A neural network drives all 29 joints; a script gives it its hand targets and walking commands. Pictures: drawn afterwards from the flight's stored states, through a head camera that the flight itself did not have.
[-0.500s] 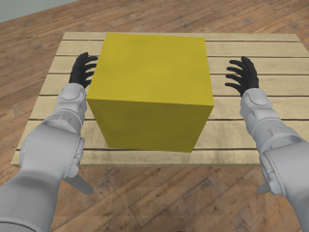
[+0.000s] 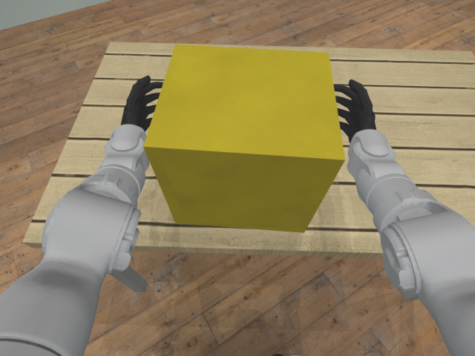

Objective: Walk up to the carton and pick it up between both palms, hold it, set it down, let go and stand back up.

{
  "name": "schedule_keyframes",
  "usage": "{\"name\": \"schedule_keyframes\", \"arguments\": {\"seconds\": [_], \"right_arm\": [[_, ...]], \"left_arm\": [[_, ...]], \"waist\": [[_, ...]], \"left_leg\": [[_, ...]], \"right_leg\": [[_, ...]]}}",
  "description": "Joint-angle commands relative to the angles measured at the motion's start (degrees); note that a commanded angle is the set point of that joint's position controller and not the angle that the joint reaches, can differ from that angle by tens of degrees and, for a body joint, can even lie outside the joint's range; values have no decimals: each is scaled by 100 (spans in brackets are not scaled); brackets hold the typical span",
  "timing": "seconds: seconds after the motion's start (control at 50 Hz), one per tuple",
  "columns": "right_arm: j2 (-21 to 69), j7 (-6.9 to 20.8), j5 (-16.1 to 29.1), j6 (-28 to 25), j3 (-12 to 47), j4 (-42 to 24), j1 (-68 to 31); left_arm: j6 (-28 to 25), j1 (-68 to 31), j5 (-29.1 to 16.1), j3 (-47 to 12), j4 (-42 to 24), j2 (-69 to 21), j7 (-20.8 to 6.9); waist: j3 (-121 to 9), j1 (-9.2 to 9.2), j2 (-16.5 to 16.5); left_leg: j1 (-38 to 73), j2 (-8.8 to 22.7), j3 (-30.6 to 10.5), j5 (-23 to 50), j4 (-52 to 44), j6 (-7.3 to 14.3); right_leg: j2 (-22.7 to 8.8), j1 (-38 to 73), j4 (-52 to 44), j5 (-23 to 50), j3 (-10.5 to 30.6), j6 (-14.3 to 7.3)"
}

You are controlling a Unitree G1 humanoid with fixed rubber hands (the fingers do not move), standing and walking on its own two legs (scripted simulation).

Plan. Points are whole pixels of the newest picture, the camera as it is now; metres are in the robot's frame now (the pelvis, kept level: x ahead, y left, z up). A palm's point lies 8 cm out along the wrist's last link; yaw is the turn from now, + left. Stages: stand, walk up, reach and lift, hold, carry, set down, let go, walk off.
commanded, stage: reach and lift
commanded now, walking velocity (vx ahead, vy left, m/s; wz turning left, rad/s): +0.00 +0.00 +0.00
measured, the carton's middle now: (244, 146) +0.48 +0.01 +0.03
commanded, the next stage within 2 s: none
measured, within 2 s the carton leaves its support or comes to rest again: neither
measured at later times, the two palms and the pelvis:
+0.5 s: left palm (141, 126) +0.47 +0.19 +0.09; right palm (356, 131) +0.46 -0.17 +0.09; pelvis +0.00 +0.00 +0.01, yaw +0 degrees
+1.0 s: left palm (142, 129) +0.47 +0.18 +0.09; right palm (355, 144) +0.44 -0.17 +0.08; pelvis +0.03 +0.01 +0.03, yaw +0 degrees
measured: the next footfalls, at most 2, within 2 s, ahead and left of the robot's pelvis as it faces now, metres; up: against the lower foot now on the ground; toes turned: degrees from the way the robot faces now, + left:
none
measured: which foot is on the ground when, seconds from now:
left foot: down 0.00-1.00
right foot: down 0.00-1.00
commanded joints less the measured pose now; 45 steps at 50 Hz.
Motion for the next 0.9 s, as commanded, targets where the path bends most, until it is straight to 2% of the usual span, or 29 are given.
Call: {"name": "schedule_keyframes", "arguments": {"seconds": [0.0,0.06,0.16,0.34,0.5,0.58,0.62,0.66,0.7,0.78,0.88], "right_arm": [[-491,-75,-265,-267,-309,-625,-2398],[-478,-137,-412,-312,-480,-604,-2369],[-375,-127,-490,-270,-580,-819,-2438],[-98,-96,-757,-209,-736,-984,-2469],[347,-38,-1185,-215,-1028,-1114,-2395],[965,82,-1817,-292,-1440,-1301,-2241],[2108,318,-2570,-362,-1650,-1602,-2204],[3282,703,-3537,-467,-2215,-1650,-1875],[3536,901,-4084,-529,-2468,-1661,-1422],[3798,1061,-4539,-585,-2486,-1874,-1115],[3913,1085,-4603,-538,-2324,-1951,-872]], "left_arm": [[-293,-2427,250,170,-751,337,22],[-285,-2397,450,342,-793,349,56],[-274,-2500,474,371,-913,213,112],[-323,-2542,594,547,-1014,5,107],[-373,-2513,985,930,-1172,-316,-4],[-405,-2492,1510,1355,-1360,-812,-209],[-449,-2472,2043,1587,-1348,-1740,-468],[-512,-2137,2892,2228,-1141,-2862,-830],[-587,-1715,3320,2581,-1051,-3089,-958],[-492,-1480,3634,2874,-1213,-3238,-949],[-271,-1267,3682,2878,-1515,-3357,-918]], "waist": [[-3321,-125,354],[-3304,-94,415],[-3400,-72,518],[-3400,-60,425],[-3233,-33,338],[-3006,-15,338],[-2756,-9,441],[-2254,-58,559],[-1937,-73,555],[-1785,-19,286],[-1520,59,103]], "left_leg": [[1887,-138,301,2466,-84,-393],[2002,-138,339,2513,-174,-426],[2153,-116,348,2531,-266,-470],[2244,-90,339,2562,-345,-439],[2326,-89,390,2643,-503,-388],[2528,-96,488,2670,-751,-358],[2621,-113,536,2590,-966,-341],[2759,-119,556,2492,-1211,-323],[2762,-123,529,2379,-1461,-252],[2887,-114,564,2161,-1791,-142],[3258,-69,598,2562,-1790,-171]], "right_leg": [[53,2065,-120,2119,-91,45],[72,2170,-231,2124,-88,13],[78,2180,-336,1960,-128,-25],[54,2281,-377,1936,-146,-32],[-6,2620,-494,2100,-126,-16],[-66,2993,-706,2241,-145,-7],[-106,3280,-938,2363,-202,-3],[-138,3637,-1154,2610,-233,-37],[-147,4055,-1243,2785,-252,-43],[-61,4390,-1340,2641,-311,96],[40,4412,-1446,2672,-331,165]]}}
